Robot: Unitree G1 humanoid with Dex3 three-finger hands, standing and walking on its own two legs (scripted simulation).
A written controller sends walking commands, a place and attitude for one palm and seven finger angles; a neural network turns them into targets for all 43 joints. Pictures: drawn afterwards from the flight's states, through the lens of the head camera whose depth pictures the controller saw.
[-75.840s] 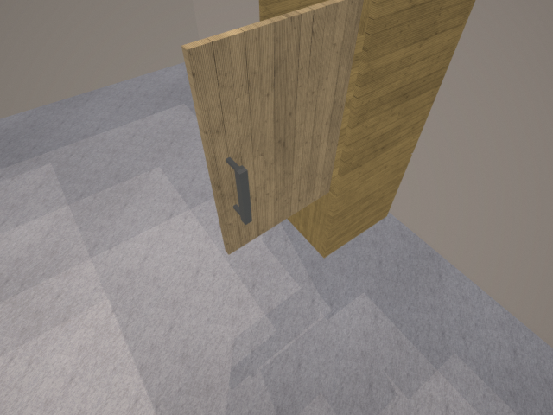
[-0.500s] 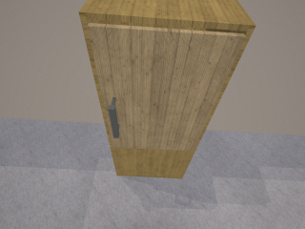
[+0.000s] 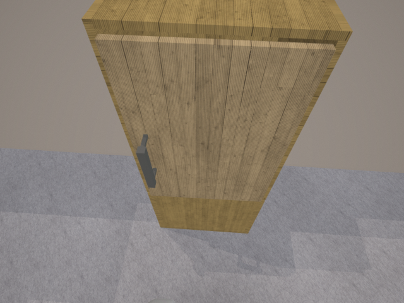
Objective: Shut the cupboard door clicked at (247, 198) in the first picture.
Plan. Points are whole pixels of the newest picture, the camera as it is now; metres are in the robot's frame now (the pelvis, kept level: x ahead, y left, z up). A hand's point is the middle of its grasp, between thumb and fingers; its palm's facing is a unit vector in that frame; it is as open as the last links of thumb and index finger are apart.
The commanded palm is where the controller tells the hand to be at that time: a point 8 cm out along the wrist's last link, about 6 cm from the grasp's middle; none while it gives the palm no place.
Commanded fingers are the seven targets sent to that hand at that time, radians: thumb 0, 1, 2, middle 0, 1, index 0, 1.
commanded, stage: come to a stop and stand still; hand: left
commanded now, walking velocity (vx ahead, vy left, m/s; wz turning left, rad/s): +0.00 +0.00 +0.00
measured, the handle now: (148, 162) +0.45 +0.18 -0.08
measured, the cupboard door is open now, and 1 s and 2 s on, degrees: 1 1 1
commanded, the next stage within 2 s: look again from close up in 0.52 s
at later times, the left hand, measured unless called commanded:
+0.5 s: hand out of the picture +0.02 +0.23 -0.16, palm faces -0.05 -0.97 -0.25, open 7.4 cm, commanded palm none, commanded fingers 0.00 0.90 0.90 -0.20 -0.30 -0.20 -0.30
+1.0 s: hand out of the picture -0.03 +0.19 -0.17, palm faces -0.04 -0.98 -0.18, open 7.4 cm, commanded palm none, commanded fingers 0.00 0.90 0.90 -0.20 -0.30 -0.20 -0.30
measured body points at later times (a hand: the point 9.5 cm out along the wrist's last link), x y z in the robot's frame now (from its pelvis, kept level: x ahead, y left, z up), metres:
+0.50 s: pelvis -0.03 +0.04 +0.00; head -0.04 +0.03 +0.45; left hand +0.03 +0.28 -0.14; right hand +0.00 -0.19 -0.16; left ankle -0.02 +0.12 -0.74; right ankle -0.01 -0.10 -0.74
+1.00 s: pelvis -0.03 +0.02 +0.00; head -0.03 +0.02 +0.45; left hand -0.03 +0.24 -0.16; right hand -0.03 -0.19 -0.16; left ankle -0.02 +0.12 -0.74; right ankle -0.01 -0.10 -0.74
